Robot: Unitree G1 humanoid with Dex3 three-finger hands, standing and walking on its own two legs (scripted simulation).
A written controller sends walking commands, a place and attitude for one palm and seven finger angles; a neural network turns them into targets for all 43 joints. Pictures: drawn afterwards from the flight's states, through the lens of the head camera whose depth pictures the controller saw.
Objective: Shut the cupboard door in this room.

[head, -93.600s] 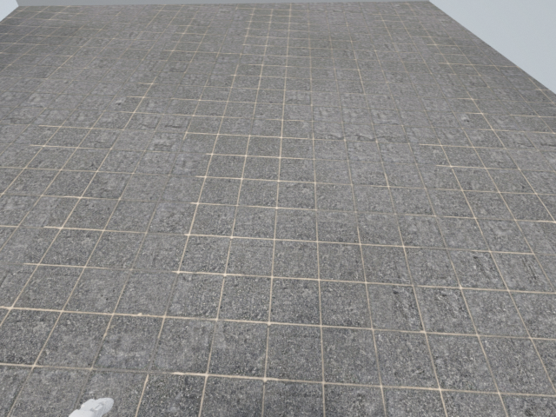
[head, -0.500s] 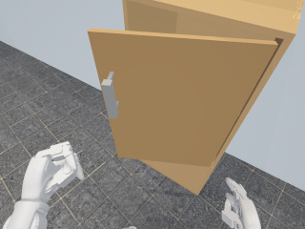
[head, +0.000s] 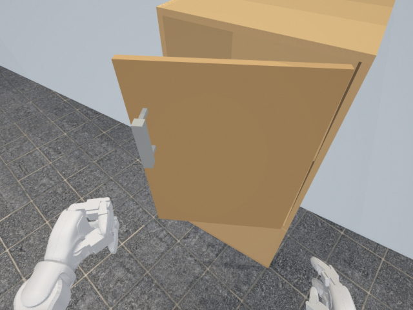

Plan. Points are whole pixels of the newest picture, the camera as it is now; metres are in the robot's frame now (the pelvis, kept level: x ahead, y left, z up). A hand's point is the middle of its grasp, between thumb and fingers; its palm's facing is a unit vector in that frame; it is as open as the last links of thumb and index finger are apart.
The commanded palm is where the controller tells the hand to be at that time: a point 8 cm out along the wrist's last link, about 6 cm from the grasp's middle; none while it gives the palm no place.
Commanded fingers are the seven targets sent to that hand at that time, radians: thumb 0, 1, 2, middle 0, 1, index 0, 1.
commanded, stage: raise the hand and make a fist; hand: left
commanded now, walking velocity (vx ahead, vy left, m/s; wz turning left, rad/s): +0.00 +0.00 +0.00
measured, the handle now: (146, 138) +0.44 +0.17 +0.09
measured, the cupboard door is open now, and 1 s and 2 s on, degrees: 27 27 26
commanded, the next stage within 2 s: bring the fist close to the handle in 0.16 s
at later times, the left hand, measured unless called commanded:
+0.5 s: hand (112, 212) +0.25 +0.19 +0.10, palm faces +0.05 -1.00 -0.06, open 3.1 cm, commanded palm +0.23 +0.23 +0.10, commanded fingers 0.00 0.90 0.90 -1.30 -1.50 -1.30 -1.50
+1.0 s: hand (142, 190) +0.31 +0.15 +0.09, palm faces -0.05 -1.00 -0.02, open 3.1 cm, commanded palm +0.29 +0.20 +0.10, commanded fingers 0.00 0.90 0.90 -1.30 -1.50 -1.30 -1.50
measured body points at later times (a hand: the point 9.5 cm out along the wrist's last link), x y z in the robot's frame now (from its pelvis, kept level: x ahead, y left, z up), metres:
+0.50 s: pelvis +0.00 -0.02 +0.00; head +0.01 -0.03 +0.45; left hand +0.24 +0.24 +0.11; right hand +0.18 -0.25 -0.08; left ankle +0.03 +0.09 -0.71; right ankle -0.01 -0.11 -0.71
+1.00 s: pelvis +0.01 +0.00 +0.00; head +0.02 -0.01 +0.45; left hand +0.30 +0.20 +0.09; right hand +0.17 -0.23 -0.08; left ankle +0.03 +0.09 -0.71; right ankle -0.01 -0.11 -0.71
